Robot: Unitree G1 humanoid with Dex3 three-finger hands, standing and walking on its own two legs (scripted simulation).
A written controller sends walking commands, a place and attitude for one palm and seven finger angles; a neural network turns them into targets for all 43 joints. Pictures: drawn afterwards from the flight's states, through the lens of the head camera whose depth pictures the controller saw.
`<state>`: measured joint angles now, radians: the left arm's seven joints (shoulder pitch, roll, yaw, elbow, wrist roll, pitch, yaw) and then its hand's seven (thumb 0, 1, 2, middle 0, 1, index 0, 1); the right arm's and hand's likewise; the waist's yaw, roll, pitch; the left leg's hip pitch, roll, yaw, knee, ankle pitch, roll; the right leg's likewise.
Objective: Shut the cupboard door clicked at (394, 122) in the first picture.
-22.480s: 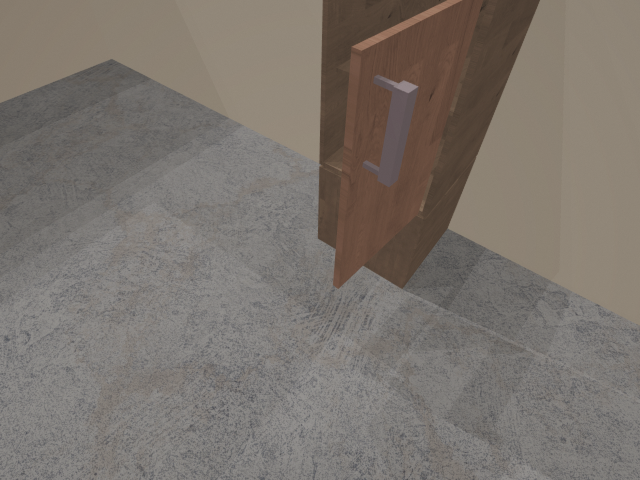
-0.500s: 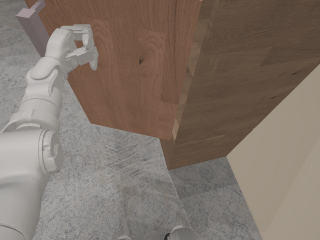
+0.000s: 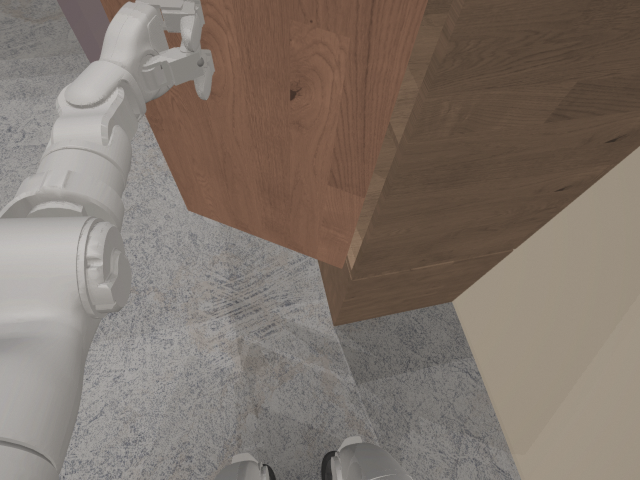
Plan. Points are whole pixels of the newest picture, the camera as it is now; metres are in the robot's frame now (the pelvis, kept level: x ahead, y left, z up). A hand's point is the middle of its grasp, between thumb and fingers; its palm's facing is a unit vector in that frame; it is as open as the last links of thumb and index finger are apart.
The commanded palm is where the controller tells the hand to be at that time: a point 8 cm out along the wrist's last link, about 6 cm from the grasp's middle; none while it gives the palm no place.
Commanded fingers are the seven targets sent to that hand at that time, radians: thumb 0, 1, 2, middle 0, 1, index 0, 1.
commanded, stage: pull the fist back off the door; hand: left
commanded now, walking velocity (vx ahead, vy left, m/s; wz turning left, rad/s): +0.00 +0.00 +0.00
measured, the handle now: (113, 34) +0.62 +0.16 +0.15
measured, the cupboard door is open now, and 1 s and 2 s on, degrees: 56 53 53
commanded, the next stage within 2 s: draw the hand back to the body in 0.84 s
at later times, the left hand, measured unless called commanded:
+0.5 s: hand (208, 64) +0.53 +0.05 +0.17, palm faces +0.03 -1.00 -0.01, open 3.1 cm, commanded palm +0.48 +0.10 +0.15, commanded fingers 0.00 0.90 0.90 -1.30 -1.50 -1.30 -1.50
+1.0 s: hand (216, 111) +0.47 +0.05 +0.16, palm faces +0.01 -1.00 +0.03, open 3.1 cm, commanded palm +0.43 +0.11 +0.15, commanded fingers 0.00 0.90 0.90 -1.30 -1.50 -1.30 -1.50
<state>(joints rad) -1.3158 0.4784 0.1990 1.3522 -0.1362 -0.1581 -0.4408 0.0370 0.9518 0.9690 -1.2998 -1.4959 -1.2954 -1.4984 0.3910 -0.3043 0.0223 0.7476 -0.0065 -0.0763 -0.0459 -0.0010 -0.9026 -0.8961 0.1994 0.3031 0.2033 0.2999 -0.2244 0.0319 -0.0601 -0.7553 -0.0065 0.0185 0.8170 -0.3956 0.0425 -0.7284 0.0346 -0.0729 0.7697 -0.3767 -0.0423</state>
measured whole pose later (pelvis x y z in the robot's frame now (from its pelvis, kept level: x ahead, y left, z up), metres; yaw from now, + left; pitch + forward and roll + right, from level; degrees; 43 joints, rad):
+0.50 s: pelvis +0.00 -0.01 +0.01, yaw -2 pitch +14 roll +0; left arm -1.04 0.27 0.31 1.19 -0.02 -0.33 0.10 0.02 0.90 0.90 -1.30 -1.50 -1.29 -1.50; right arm 0.48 -0.26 0.00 0.69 -0.03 -0.02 0.07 0.00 -0.90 -0.90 0.20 0.30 0.20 0.30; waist -0.17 0.06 -0.10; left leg -0.59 0.01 0.06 0.72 -0.37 0.03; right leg -0.59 0.06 -0.03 0.69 -0.34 -0.05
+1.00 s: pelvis -0.01 -0.01 +0.02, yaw -1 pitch +10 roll +0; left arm -0.97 0.16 0.20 1.14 -0.09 -0.23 0.11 0.01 0.90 0.90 -1.30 -1.50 -1.30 -1.50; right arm 0.32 -0.24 0.02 0.67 0.01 -0.05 0.03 0.00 -0.91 -0.90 0.20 0.30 0.20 0.30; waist -0.12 0.03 -0.08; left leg -0.51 -0.01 0.05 0.67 -0.33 0.03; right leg -0.51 0.04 -0.04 0.66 -0.32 -0.05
